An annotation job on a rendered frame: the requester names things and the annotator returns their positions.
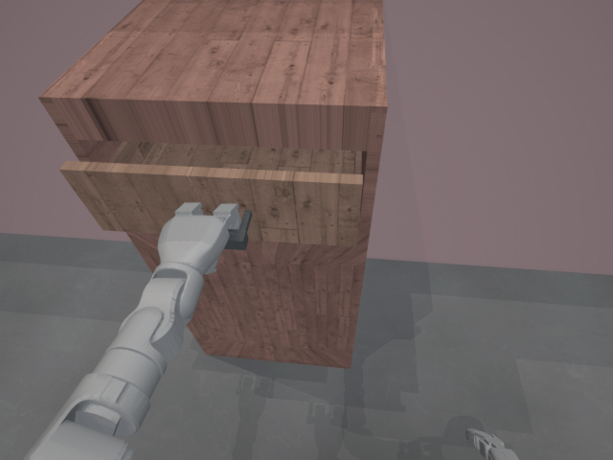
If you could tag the robot right hand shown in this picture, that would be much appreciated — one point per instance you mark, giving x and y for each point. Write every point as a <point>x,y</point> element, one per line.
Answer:
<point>491,447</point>

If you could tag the left robot forearm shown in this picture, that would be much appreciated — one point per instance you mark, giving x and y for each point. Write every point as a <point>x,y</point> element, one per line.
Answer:
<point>114,398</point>

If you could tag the handle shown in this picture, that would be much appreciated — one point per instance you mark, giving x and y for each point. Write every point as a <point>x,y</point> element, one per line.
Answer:
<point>238,238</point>

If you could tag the left robot upper arm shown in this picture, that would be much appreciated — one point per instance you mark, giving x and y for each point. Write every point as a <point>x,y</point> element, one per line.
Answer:
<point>72,441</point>

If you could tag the drawer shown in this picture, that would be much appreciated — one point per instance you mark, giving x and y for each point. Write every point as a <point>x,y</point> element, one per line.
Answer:
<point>296,195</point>

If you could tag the robot left hand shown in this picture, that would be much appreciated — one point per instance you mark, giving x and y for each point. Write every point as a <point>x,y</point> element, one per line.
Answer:
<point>196,240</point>

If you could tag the cabinet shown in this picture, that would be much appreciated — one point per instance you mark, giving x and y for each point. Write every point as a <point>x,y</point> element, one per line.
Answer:
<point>296,74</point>

